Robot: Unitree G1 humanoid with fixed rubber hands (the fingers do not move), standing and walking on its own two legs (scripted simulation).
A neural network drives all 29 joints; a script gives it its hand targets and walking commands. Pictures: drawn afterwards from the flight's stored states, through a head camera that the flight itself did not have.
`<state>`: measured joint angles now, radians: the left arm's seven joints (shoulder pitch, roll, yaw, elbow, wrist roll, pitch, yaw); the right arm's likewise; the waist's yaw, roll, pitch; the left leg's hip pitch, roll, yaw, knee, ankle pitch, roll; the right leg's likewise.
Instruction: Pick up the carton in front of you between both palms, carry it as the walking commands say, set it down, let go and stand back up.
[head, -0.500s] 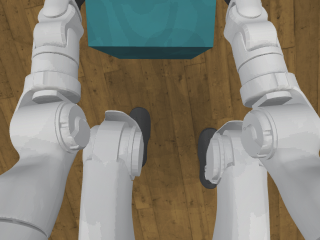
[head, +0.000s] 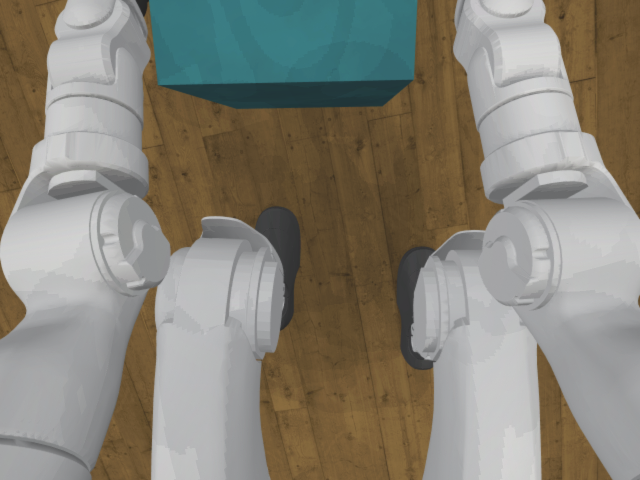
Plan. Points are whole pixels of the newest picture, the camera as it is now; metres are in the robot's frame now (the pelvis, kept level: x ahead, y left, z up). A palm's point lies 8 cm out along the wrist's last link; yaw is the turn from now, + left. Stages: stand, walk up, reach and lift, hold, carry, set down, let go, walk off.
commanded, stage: set down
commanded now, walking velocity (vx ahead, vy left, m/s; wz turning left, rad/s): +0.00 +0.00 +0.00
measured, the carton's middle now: out of the picture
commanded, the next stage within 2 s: let go in 1.36 s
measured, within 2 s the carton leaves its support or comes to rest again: neither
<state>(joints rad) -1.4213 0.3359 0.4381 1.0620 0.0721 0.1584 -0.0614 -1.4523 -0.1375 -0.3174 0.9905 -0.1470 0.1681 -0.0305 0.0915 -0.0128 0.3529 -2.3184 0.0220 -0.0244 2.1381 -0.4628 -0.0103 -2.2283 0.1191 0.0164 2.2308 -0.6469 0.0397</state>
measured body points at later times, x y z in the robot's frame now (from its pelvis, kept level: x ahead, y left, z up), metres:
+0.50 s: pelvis +0.00 +0.00 +0.02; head +0.36 +0.04 +0.28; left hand +0.53 +0.28 -0.13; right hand +0.58 -0.09 -0.13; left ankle +0.14 +0.13 -0.33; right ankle +0.10 -0.12 -0.33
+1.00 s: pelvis +0.02 +0.01 +0.14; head +0.35 +0.04 +0.45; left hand +0.52 +0.29 +0.03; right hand +0.59 -0.10 +0.03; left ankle +0.14 +0.13 -0.33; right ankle +0.09 -0.12 -0.33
